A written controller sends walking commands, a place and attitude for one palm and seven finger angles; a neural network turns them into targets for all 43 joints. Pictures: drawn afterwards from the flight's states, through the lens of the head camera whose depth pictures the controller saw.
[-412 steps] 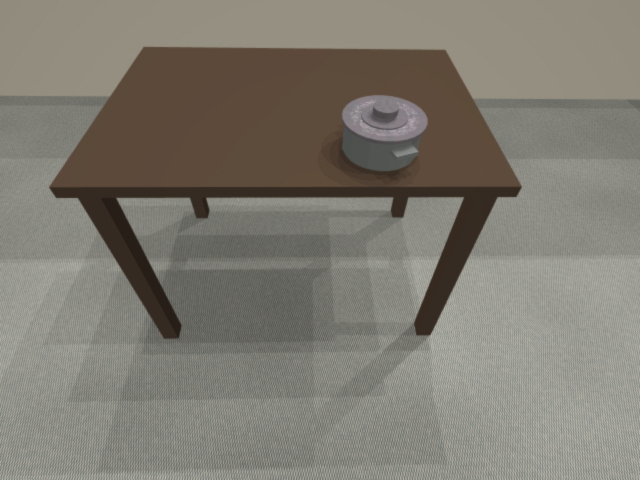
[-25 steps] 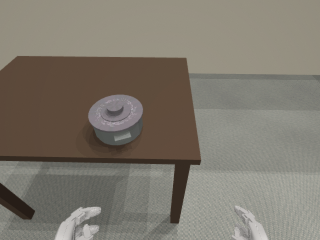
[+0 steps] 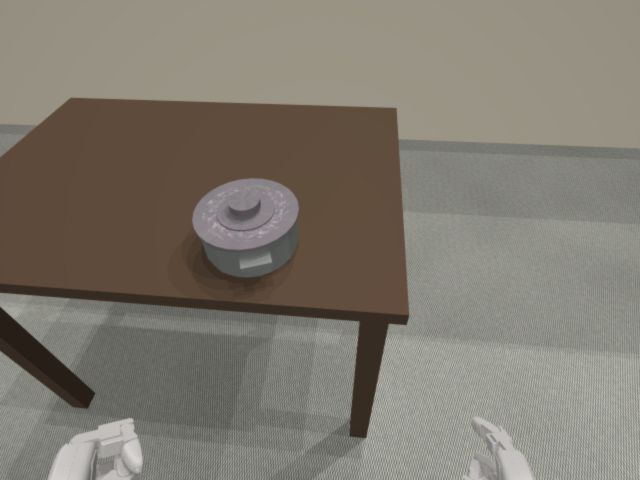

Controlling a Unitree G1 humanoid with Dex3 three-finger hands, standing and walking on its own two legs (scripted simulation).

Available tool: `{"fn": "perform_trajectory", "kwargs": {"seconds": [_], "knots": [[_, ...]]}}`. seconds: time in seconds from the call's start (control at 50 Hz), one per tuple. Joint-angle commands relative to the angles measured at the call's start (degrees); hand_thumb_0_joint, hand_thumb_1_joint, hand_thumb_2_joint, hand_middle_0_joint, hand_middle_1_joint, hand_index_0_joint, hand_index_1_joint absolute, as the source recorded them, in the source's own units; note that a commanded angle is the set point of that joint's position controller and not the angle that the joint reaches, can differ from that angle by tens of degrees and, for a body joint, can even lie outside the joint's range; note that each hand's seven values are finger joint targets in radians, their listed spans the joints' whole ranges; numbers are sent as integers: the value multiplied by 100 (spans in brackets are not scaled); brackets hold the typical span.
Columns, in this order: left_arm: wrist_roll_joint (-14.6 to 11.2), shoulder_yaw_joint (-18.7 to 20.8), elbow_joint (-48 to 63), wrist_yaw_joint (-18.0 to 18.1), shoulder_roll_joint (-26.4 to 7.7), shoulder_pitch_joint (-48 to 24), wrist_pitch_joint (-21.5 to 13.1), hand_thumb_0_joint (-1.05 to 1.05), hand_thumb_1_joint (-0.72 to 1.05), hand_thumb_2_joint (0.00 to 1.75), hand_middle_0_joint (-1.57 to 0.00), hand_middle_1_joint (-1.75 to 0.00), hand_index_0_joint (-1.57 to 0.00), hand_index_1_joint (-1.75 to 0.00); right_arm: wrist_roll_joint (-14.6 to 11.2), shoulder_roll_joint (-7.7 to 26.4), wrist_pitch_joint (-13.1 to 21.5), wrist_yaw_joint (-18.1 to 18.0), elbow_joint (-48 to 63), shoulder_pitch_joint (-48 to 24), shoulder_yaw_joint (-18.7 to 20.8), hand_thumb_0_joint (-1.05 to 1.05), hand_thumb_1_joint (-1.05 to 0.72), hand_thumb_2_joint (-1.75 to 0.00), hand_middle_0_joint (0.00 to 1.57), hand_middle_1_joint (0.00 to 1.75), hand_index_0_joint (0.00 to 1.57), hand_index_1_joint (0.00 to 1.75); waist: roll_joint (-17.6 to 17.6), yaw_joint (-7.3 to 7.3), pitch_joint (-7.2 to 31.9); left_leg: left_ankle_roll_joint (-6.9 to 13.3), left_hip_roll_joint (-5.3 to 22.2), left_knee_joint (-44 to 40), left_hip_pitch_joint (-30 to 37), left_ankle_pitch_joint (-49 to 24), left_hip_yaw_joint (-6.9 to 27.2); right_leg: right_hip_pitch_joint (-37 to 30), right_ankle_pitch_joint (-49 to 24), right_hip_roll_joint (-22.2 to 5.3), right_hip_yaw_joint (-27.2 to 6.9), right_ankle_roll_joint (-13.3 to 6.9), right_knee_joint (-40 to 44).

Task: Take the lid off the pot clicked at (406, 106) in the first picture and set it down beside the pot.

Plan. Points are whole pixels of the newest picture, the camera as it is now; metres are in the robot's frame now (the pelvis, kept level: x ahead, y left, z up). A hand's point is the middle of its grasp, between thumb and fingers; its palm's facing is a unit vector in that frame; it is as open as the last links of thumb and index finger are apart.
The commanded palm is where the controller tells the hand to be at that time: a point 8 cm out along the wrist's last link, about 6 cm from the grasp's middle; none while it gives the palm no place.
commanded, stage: raise the hand higher, near the body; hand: left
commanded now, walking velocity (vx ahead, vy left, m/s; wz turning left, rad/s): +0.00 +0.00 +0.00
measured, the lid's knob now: (244, 203) +0.53 +0.19 +0.04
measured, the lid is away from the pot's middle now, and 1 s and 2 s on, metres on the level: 0.00 0.00 0.00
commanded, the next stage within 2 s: reach forward and open the fingers in 0.68 s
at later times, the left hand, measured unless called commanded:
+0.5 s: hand (127, 416) +0.17 +0.23 +0.05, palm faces +0.25 -0.89 -0.38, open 3.1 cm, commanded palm +0.12 +0.27 +0.09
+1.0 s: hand (112, 382) +0.19 +0.25 +0.08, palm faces -0.03 -0.28 -0.96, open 2.9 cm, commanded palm +0.17 +0.26 +0.13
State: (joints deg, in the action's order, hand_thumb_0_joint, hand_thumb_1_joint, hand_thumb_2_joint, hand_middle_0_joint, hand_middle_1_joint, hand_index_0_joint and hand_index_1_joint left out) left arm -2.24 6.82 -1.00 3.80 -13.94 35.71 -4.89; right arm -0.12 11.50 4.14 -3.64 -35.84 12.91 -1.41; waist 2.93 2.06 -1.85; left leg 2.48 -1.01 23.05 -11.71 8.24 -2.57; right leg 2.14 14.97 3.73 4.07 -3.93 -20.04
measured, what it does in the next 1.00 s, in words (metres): stands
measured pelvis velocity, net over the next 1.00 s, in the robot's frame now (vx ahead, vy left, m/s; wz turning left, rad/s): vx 0.00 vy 0.00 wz -0.04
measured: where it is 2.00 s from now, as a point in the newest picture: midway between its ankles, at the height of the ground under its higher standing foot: outside the picture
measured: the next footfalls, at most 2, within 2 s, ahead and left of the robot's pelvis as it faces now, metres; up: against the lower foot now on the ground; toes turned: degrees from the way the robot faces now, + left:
none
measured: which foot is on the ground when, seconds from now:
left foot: down 0.00-1.00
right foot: down 0.00-1.00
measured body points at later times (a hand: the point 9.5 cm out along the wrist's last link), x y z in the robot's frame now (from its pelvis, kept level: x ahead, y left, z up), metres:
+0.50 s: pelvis +0.02 +0.01 +0.00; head +0.01 -0.01 +0.45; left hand +0.15 +0.27 +0.08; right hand +0.23 -0.21 -0.07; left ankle +0.05 +0.09 -0.74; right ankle -0.04 -0.07 -0.74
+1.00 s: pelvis +0.00 +0.00 +0.00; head +0.00 -0.05 +0.44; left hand +0.19 +0.26 +0.13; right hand +0.20 -0.22 -0.10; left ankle +0.05 +0.09 -0.74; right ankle -0.04 -0.07 -0.74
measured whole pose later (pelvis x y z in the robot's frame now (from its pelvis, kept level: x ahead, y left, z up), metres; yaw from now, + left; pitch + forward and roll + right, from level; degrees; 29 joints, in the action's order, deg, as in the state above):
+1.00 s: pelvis +0.00 +0.00 +0.00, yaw -2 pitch +0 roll +0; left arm 36.0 4.4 21.6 3.5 -29.8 28.6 6.6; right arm -0.8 15.6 -5.6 -1.7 -32.5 6.3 -1.2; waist 6.5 3.8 0.0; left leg 2.7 -0.8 25.9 -16.5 9.3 -4.7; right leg 9.2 17.3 3.4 2.2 -4.0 -26.6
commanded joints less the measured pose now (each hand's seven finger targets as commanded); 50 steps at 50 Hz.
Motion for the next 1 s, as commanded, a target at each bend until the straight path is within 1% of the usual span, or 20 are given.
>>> {"fn": "perform_trajectory", "kwargs": {"seconds": [0.0, 0.04, 0.06, 0.14, 0.16, 0.26, 0.28, 0.36, 0.38, 0.46, 0.48, 0.6, 0.68, 0.74, 0.76, 0.78, 0.82, 0.86, 0.92, 0.98], "knots": [[-30, 443, 1439, 26, -781, 113, -339, 0, 90, 90, -130, -150, -130, -150, -11, 709, 390, -94, 1067, -949, 310, 0, -90, -90, 20, 30, 20, 30, -305, 84, 308, 88, 141, -213, 964, -365, 309, 924, -673, -470, -499, 311, 599], [9, 616, 1952, 73, -1056, 163, -352, 0, 90, 90, -130, -150, -130, -150, 2, 711, 456, -80, 1035, -924, 301, 0, -90, -90, 20, 30, 20, 30, -1, 139, 588, 85, 135, -202, 1174, -632, 308, 800, -921, -466, -495, 292, 555], [-21, 461, 2135, 81, -848, 334, -335, 0, 90, 90, -130, -150, -130, -150, 7, 647, 483, -72, 1071, -870, 285, 0, -90, -90, 20, 30, 20, 30, 88, 111, 652, 77, 144, -213, 1162, -742, 319, 674, -1057, -460, -442, 278, 472], [20, 672, 1394, 86, -836, 760, -192, 0, 90, 90, -130, -150, -130, -150, -15, 689, 384, -54, 880, -921, 366, 0, -90, -90, 20, 30, 20, 30, -572, 124, 119, 74, 174, -200, 1004, -844, 305, 966, -1235, -421, -374, 315, 558], [-22, 410, 1679, 49, -636, 639, -235, 0, 90, 90, -130, -150, -130, -150, -50, 661, 374, -38, 1001, -923, 358, 0, -90, -90, 20, 30, 20, 30, -604, 47, 77, 74, 178, -208, 937, -780, 284, 929, -1236, -423, -367, 330, 500], [-22, 584, 2920, 99, -958, 418, -350, 0, 90, 90, -130, -150, -130, -150, -21, 647, 446, -32, 1133, -859, 313, 0, -90, -90, 20, 30, 20, 30, 149, 89, 588, 55, 166, -154, 1258, -1204, 296, 681, -1539, -437, -368, 300, 376], [-4, 748, 2920, 122, -1116, 436, -326, 0, 90, 90, -130, -150, -130, -150, -12, 679, 459, -34, 1120, -844, 313, 0, -90, -90, 20, 30, 20, 30, 84, 139, 662, 37, 201, -151, 1313, -1310, 332, 694, -1556, -431, -362, 296, 360], [-28, 480, 2546, 69, -696, 597, -241, 0, 90, 90, -130, -150, -130, -150, -26, 642, 342, 6, 1105, -846, 315, 0, -90, -90, 20, 30, 20, 30, -194, 38, 180, 32, 205, -165, 1141, -1243, 315, 867, -1557, -388, -295, 301, 393], [-14, 662, 2553, 66, -908, 500, -251, 0, 90, 90, -130, -150, -130, -150, -26, 688, 335, 2, 1112, -857, 333, 0, -90, -90, 20, 30, 20, 30, -299, 84, 262, 35, 217, -171, 1176, -1196, 320, 901, -1534, -398, -310, 310, 388], [-59, 596, 3274, 88, -921, 125, -356, 0, 90, 90, -130, -150, -130, -150, -23, 658, 360, 11, 1238, -849, 283, 0, -90, -90, 20, 30, 20, 30, 109, 36, 395, 17, 213, -173, 1263, -1139, 362, 808, -1379, -395, -324, 292, 372], [-54, 867, 3293, 129, -1191, 107, -348, 0, 90, 90, -130, -150, -130, -150, -10, 709, 384, -1, 1218, -824, 281, 0, -90, -90, 20, 30, 20, 30, 20, 113, 592, 11, 221, -164, 1308, -1177, 398, 752, -1401, -402, -328, 288, 365], [-109, 733, 3056, 113, -889, 85, -317, 0, 90, 90, -130, -150, -130, -150, -19, 643, 311, -1, 1176, -895, 251, 0, -90, -90, 20, 30, 20, 30, -132, 54, 300, 20, 226, -181, 1203, -1024, 370, 838, -1339, -399, -333, 297, 414], [-121, 1025, 3474, 162, -1255, -335, -397, 0, 90, 90, -130, -150, -130, -150, -25, 710, 368, -2, 1168, -904, 235, 0, -90, -90, 20, 30, 20, 30, 15, 105, 541, 4, 225, -172, 1297, -984, 407, 765, -1264, -415, -361, 292, 449], [-162, 1263, 3207, 198, -1365, -261, -388, 0, 90, 90, -130, -150, -130, -150, -19, 693, 346, -25, 1072, -978, 238, 0, -90, -90, 20, 30, 20, 30, -187, 154, 298, 12, 211, -211, 1209, -792, 399, 857, -1108, -391, -393, 292, 582], [-199, 1037, 3188, 172, -1104, -252, -393, 0, 90, 90, -130, -150, -130, -150, -36, 629, 333, -25, 1129, -994, 235, 0, -90, -90, 20, 30, 20, 30, -329, 86, 223, 23, 222, -226, 1138, -709, 391, 824, -1071, -414, -395, 303, 555], [2225, 715, 3524, 234, -2403, -865, 42, 0, 88, 89, -128, -149, -128, -149, 16, 1022, 71, 31, 1165, -1281, 136, 0, -90, -90, 20, 30, 20, 30, 149, 81, 223, 91, 59, 4, 619, -1001, 206, 1404, -1202, -245, -581, 261, 106], [2284, 483, 3662, 322, -1757, -1035, 427, 0, 83, 89, -123, -146, -123, -146, 13, 821, -166, 100, 1339, -1273, 173, 0, -90, -90, 20, 30, 20, 30, 224, 57, 336, 80, 65, 55, 498, -1093, 164, 1348, -1078, -284, -255, 205, -48], [3306, 560, 3449, 364, -2190, -658, 784, 0, 78, 90, -120, -141, -120, -141, -28, 875, -370, 146, 1390, -1363, 206, 0, -90, -90, 20, 30, 20, 30, 389, 251, 596, 42, 45, 100, 485, -790, 137, 1339, -715, -220, -529, 133, -27], [4120, 715, 3336, 227, -2789, -884, 1148, 0, 68, 95, -117, -127, -117, -127, -50, 921, -778, 151, 1432, -1617, 185, 0, -90, -90, 20, 30, 20, 30, -92, 348, 1159, 60, -15, 181, 389, -667, 157, 1097, -737, -245, -738, 159, -137], [4659, 845, 2758, -75, -3292, -1451, 1254, 0, 58, 101, -117, -111, -117, -111, -127, 902, -881, 136, 1305, -1779, 157, 0, -90, -90, 20, 30, 20, 30, -285, 338, 1209, 103, -24, 201, 317, -497, 216, 984, -704, -310, -849, 212, -89]]}}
